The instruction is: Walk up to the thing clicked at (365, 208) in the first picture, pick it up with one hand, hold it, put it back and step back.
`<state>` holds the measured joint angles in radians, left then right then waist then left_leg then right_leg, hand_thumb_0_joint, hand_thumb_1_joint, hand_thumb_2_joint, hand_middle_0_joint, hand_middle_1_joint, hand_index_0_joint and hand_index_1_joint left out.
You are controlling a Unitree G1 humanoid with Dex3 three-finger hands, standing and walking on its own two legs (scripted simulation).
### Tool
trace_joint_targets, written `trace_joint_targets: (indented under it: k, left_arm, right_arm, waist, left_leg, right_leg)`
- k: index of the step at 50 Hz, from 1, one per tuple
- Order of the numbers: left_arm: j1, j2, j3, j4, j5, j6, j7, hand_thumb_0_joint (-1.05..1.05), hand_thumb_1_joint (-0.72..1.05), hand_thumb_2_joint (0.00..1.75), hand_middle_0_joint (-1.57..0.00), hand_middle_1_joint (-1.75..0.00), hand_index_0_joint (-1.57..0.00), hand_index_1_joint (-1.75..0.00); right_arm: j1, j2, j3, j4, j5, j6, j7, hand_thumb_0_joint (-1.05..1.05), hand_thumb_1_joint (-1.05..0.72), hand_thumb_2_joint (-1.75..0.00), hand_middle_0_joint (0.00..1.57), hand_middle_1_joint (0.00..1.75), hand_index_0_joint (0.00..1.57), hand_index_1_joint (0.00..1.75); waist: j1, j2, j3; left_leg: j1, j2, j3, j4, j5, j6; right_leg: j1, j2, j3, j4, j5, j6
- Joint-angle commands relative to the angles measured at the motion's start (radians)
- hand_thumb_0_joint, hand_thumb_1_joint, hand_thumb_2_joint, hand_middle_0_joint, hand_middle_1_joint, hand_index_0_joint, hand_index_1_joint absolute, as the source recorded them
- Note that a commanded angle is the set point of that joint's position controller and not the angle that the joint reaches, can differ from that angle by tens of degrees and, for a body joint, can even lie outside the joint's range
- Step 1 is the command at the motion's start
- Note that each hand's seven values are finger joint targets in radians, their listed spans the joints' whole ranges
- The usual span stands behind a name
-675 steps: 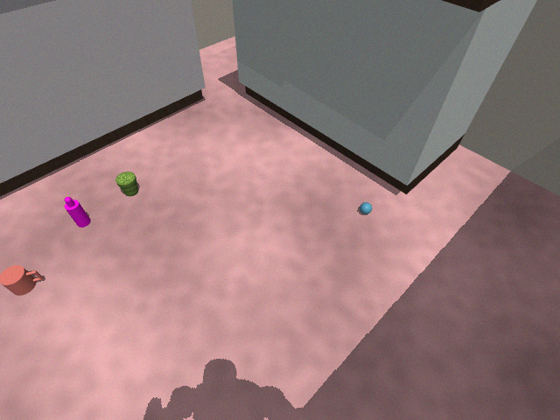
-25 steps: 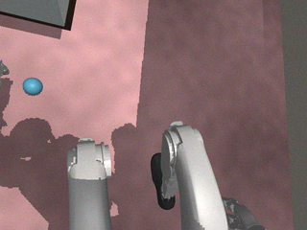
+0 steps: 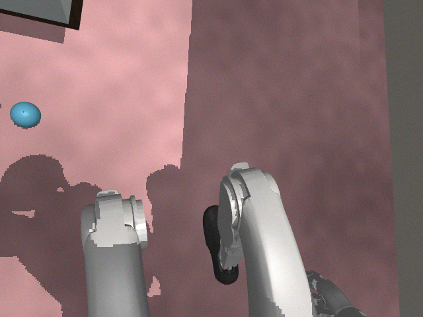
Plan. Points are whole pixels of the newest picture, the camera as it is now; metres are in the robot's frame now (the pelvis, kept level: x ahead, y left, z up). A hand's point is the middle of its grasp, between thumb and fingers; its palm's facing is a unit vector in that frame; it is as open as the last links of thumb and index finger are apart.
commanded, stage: rise first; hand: left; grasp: from above
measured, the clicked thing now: (26, 114) +0.50 +0.30 -0.31
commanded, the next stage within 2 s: approach in 1.54 s
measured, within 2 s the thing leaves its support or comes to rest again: neither
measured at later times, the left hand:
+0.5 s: hand out of the picture +0.45 +0.35 -0.19, palm faces -0.46 -0.09 -0.88, open 13.3 cm
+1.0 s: hand out of the picture +0.45 +0.35 -0.19, palm faces -0.47 -0.09 -0.88, open 12.6 cm
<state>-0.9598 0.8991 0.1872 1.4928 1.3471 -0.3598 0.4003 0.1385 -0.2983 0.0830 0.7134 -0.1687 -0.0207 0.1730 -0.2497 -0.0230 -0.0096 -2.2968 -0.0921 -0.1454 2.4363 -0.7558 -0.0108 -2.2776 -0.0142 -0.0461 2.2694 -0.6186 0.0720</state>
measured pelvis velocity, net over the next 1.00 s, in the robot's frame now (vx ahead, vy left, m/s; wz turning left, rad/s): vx -0.01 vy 0.01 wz -0.04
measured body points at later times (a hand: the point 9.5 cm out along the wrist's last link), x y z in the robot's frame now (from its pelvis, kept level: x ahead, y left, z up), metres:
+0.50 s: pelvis +0.00 +0.01 +0.00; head +0.25 +0.11 +0.35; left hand +0.47 +0.35 -0.14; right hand +0.04 -0.27 -0.08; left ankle +0.06 +0.11 -0.30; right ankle +0.12 -0.14 -0.30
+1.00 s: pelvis -0.01 +0.01 -0.01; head +0.25 +0.11 +0.35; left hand +0.47 +0.35 -0.14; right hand +0.03 -0.27 -0.08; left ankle +0.06 +0.11 -0.30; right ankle +0.12 -0.14 -0.30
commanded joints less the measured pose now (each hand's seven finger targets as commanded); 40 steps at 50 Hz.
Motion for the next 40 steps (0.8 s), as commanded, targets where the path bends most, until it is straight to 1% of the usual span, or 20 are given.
trace_joint_targets:
  k: [1,2,6,8,12,13,14,15,17,20,24,25,28,29,32,33,35,36,37,40]
  left_arm:
    - [-0.278,0.293,0.019,-0.133,-0.027,-0.004,0.046,0.00,-0.46,0.95,-0.17,-0.91,-0.16,-0.92]
    - [-0.275,0.299,0.027,-0.135,-0.025,-0.008,0.048,0.00,-0.50,1.01,-0.22,-0.84,-0.16,-0.91]
    - [-0.293,0.293,0.010,-0.125,-0.006,-0.008,0.059,0.00,-0.40,0.91,-0.24,-0.85,-0.21,-0.88]
    - [-0.301,0.279,0.008,-0.108,-0.008,0.001,0.060,0.00,-0.42,0.92,-0.22,-0.85,-0.20,-0.88]
    - [-0.331,0.282,-0.006,-0.113,-0.002,0.012,0.063,0.00,-0.40,0.91,-0.24,-0.86,-0.22,-0.88]
    - [-0.319,0.291,-0.001,-0.098,-0.001,0.018,0.066,0.00,-0.40,0.90,-0.24,-0.86,-0.22,-0.88]
    - [-0.317,0.283,-0.007,-0.084,-0.002,0.024,0.063,0.00,-0.41,0.92,-0.23,-0.87,-0.21,-0.89]
    - [-0.334,0.281,-0.011,-0.100,-0.007,0.025,0.061,0.00,-0.41,0.92,-0.23,-0.86,-0.21,-0.89]
    - [-0.355,0.303,-0.005,-0.111,-0.002,0.029,0.061,0.00,-0.40,0.91,-0.23,-0.87,-0.21,-0.89]
    - [-0.341,0.291,-0.009,-0.098,-0.002,0.034,0.056,0.00,-0.41,0.92,-0.24,-0.86,-0.21,-0.89]
    - [-0.341,0.277,-0.027,-0.081,-0.002,0.037,0.044,0.00,-0.40,0.91,-0.25,-0.84,-0.22,-0.87]
    - [-0.358,0.300,-0.011,-0.106,-0.004,0.035,0.045,0.00,-0.39,0.90,-0.26,-0.83,-0.23,-0.86]
    - [-0.370,0.316,-0.008,-0.115,-0.005,0.033,0.041,0.00,-0.38,0.90,-0.27,-0.83,-0.24,-0.86]
    - [-0.350,0.316,-0.007,-0.075,-0.001,0.037,0.040,0.00,-0.37,0.89,-0.27,-0.83,-0.25,-0.86]
    - [-0.351,0.325,-0.003,-0.080,0.000,0.034,0.037,0.00,-0.37,0.89,-0.29,-0.81,-0.26,-0.84]
    - [-0.360,0.341,-0.002,-0.101,0.001,0.030,0.038,0.00,-0.34,0.86,-0.30,-0.80,-0.27,-0.83]
    - [-0.332,0.317,-0.008,-0.063,0.001,0.032,0.031,0.00,-0.35,0.87,-0.30,-0.80,-0.27,-0.82]
    - [-0.344,0.321,-0.006,-0.094,-0.007,0.027,0.030,0.00,-0.34,0.86,-0.31,-0.79,-0.28,-0.82]
    - [-0.324,0.314,-0.020,-0.067,-0.002,0.029,0.027,0.00,-0.33,0.85,-0.32,-0.79,-0.29,-0.81]
    - [-0.329,0.347,-0.003,-0.083,-0.010,0.027,0.026,0.00,-0.30,0.83,-0.33,-0.78,-0.31,-0.80]
  right_arm:
    - [0.221,-0.274,-0.080,0.005,0.002,0.008,-0.012,0.00,-0.90,-0.90,0.20,0.30,0.20,0.30]
    - [0.222,-0.279,-0.083,0.002,-0.001,0.008,-0.012,0.00,-0.91,-0.90,0.20,0.30,0.20,0.30]
    - [0.223,-0.277,-0.081,0.004,-0.002,0.008,-0.014,0.00,-0.90,-0.90,0.20,0.30,0.20,0.30]
    - [0.229,-0.279,-0.083,0.005,0.000,0.004,-0.011,0.00,-0.90,-0.90,0.20,0.30,0.20,0.30]
    - [0.227,-0.281,-0.078,0.003,0.003,0.002,-0.011,0.00,-0.91,-0.90,0.20,0.30,0.20,0.30]
    - [0.224,-0.285,-0.076,0.002,0.005,0.003,-0.013,0.00,-0.91,-0.90,0.20,0.30,0.20,0.30]
    - [0.229,-0.283,-0.075,0.000,0.003,0.000,-0.011,0.00,-0.91,-0.90,0.20,0.30,0.20,0.30]
    - [0.227,-0.285,-0.076,0.000,0.006,-0.002,-0.012,0.00,-0.91,-0.90,0.20,0.30,0.20,0.30]
    - [0.225,-0.291,-0.077,-0.003,0.010,-0.002,-0.012,0.00,-0.90,-0.90,0.20,0.30,0.20,0.30]
    - [0.232,-0.293,-0.077,-0.010,0.011,-0.003,-0.010,0.00,-0.90,-0.90,0.20,0.30,0.20,0.30]
    - [0.239,-0.289,-0.065,-0.016,0.012,-0.003,-0.007,0.00,-0.90,-0.90,0.20,0.30,0.20,0.30]
    - [0.242,-0.299,-0.065,-0.014,0.009,-0.002,-0.008,0.00,-0.90,-0.90,0.20,0.30,0.20,0.30]
    - [0.246,-0.301,-0.061,-0.021,0.011,-0.002,-0.004,0.00,-0.90,-0.90,0.20,0.30,0.20,0.30]
    - [0.244,-0.305,-0.062,-0.022,0.013,-0.002,-0.004,0.00,-0.90,-0.90,0.20,0.30,0.20,0.30]
    - [0.249,-0.303,-0.054,-0.030,0.010,-0.004,-0.002,0.00,-0.90,-0.90,0.20,0.30,0.20,0.30]
    - [0.244,-0.297,-0.049,-0.033,0.011,-0.003,-0.003,0.00,-0.90,-0.90,0.20,0.30,0.20,0.30]
    - [0.252,-0.301,-0.050,-0.030,0.009,-0.004,-0.002,0.00,-0.90,-0.90,0.20,0.30,0.20,0.30]
    - [0.250,-0.302,-0.050,-0.033,0.009,-0.003,-0.003,0.00,-0.90,-0.90,0.20,0.30,0.20,0.30]
    - [0.246,-0.296,-0.044,-0.032,0.009,-0.003,-0.003,0.00,-0.90,-0.90,0.20,0.30,0.20,0.30]
    - [0.250,-0.304,-0.046,-0.037,0.013,-0.007,-0.006,0.00,-0.91,-0.90,0.20,0.30,0.20,0.30]
  waist:
    - [-0.007,0.343,-0.688]
    - [-0.010,0.347,-0.692]
    - [-0.016,0.372,-0.702]
    - [-0.030,0.380,-0.665]
    - [-0.034,0.389,-0.671]
    - [-0.023,0.388,-0.669]
    - [-0.038,0.389,-0.652]
    - [-0.035,0.390,-0.660]
    - [-0.034,0.417,-0.677]
    - [-0.037,0.436,-0.672]
    - [-0.056,0.415,-0.648]
    - [-0.051,0.424,-0.671]
    - [-0.046,0.450,-0.689]
    - [-0.052,0.438,-0.657]
    - [-0.058,0.426,-0.639]
    - [-0.045,0.437,-0.659]
    - [-0.065,0.406,-0.630]
    - [-0.054,0.410,-0.655]
    - [-0.059,0.407,-0.648]
    - [-0.050,0.390,-0.649]
  left_leg:
    - [0.508,0.023,0.089,-0.289,0.283,0.036]
    - [0.516,0.026,0.084,-0.289,0.283,0.034]
    - [0.533,0.026,0.080,-0.286,0.300,0.031]
    - [0.537,0.031,0.069,-0.295,0.295,0.025]
    - [0.528,0.031,0.071,-0.298,0.276,0.028]
    - [0.530,0.030,0.070,-0.305,0.274,0.027]
    - [0.532,0.031,0.069,-0.299,0.273,0.027]
    - [0.528,0.032,0.066,-0.301,0.267,0.028]
    - [0.546,0.035,0.053,-0.311,0.281,0.021]
    - [0.584,0.039,0.033,-0.321,0.317,0.009]
    - [0.554,0.037,0.048,-0.301,0.315,0.018]
    - [0.575,0.039,0.037,-0.306,0.338,0.012]
    - [0.586,0.039,0.035,-0.313,0.342,0.009]
    - [0.573,0.040,0.027,-0.308,0.333,0.007]
    - [0.541,0.038,0.040,-0.306,0.299,0.015]
    - [0.532,0.036,0.055,-0.303,0.291,0.020]
    - [0.518,0.035,0.050,-0.298,0.292,0.021]
    - [0.527,0.037,0.051,-0.298,0.302,0.021]
    - [0.514,0.035,0.059,-0.293,0.291,0.026]
    - [0.498,0.035,0.059,-0.287,0.275,0.028]
  right_leg:
    - [0.351,0.027,-0.101,-0.163,0.186,-0.099]
    - [0.346,0.026,-0.106,-0.161,0.183,-0.095]
    - [0.331,0.029,-0.111,-0.153,0.194,-0.098]
    - [0.302,0.023,-0.114,-0.147,0.185,-0.097]
    - [0.307,0.026,-0.116,-0.152,0.182,-0.098]
    - [0.302,0.026,-0.115,-0.153,0.180,-0.099]
    - [0.297,0.024,-0.116,-0.152,0.178,-0.096]
    - [0.293,0.025,-0.117,-0.153,0.175,-0.098]
    - [0.279,0.023,-0.118,-0.139,0.182,-0.098]
    - [0.258,0.016,-0.123,-0.125,0.195,-0.097]
    - [0.287,0.021,-0.117,-0.140,0.204,-0.096]
    - [0.284,0.016,-0.119,-0.133,0.216,-0.094]
    - [0.293,0.017,-0.120,-0.132,0.220,-0.098]
    - [0.269,0.016,-0.122,-0.125,0.212,-0.100]
    - [0.287,0.019,-0.119,-0.138,0.196,-0.099]
    - [0.311,0.024,-0.116,-0.145,0.194,-0.100]
    - [0.307,0.022,-0.118,-0.148,0.194,-0.098]
    - [0.319,0.023,-0.118,-0.149,0.202,-0.096]
    - [0.329,0.029,-0.119,-0.151,0.199,-0.098]
    - [0.330,0.028,-0.118,-0.157,0.187,-0.101]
